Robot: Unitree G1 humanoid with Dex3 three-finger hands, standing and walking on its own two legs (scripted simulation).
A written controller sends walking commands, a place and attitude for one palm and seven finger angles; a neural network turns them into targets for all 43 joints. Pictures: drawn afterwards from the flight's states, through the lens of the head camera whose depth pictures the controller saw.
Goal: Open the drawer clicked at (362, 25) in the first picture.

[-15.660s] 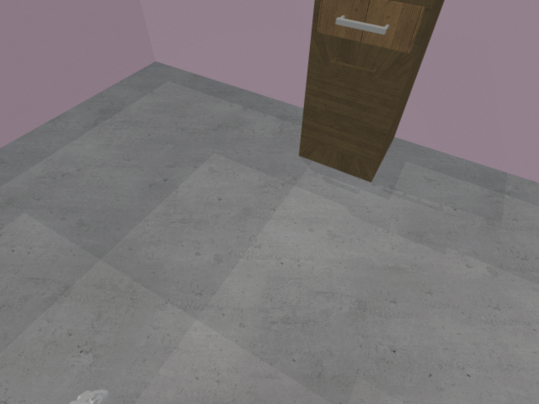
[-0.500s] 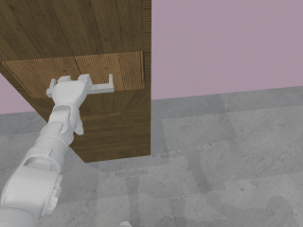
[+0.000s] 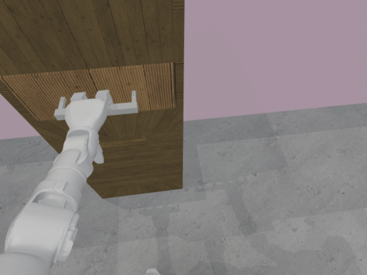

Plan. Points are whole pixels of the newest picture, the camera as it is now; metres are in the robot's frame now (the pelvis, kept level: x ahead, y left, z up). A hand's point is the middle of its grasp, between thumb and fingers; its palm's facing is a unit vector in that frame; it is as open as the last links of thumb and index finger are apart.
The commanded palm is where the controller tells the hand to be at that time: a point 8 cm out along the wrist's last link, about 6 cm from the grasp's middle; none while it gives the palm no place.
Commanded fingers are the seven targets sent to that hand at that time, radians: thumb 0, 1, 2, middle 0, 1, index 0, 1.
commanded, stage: lower the fingers behind the handle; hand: left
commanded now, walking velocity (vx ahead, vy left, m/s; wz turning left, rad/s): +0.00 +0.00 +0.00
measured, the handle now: (98, 104) +0.52 +0.20 +0.04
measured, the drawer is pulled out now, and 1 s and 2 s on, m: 0.00 0.00 0.03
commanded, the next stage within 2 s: close the thumb around the handle in 0.08 s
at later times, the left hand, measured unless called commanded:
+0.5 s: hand (96, 128) +0.46 +0.20 +0.02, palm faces -0.06 -0.04 -1.00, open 10.9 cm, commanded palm +0.44 +0.20 +0.07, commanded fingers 0.00 0.45 0.71 -0.37 -1.30 -0.37 -1.30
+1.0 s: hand (96, 129) +0.45 +0.20 +0.02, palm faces -0.06 -0.04 -1.00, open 5.7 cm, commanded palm +0.43 +0.20 +0.07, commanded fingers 0.00 0.90 0.90 -0.40 -1.35 -0.40 -1.35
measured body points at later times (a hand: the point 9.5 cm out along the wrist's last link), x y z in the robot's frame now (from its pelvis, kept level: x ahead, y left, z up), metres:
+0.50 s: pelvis +0.00 +0.00 +0.00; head +0.08 -0.01 +0.44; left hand +0.45 +0.20 +0.07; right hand +0.03 -0.27 -0.13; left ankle +0.01 +0.09 -0.70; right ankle -0.05 -0.09 -0.70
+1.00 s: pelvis +0.00 -0.01 +0.00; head +0.08 -0.02 +0.45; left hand +0.45 +0.20 +0.07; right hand +0.03 -0.28 -0.13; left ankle +0.01 +0.09 -0.70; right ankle -0.05 -0.09 -0.70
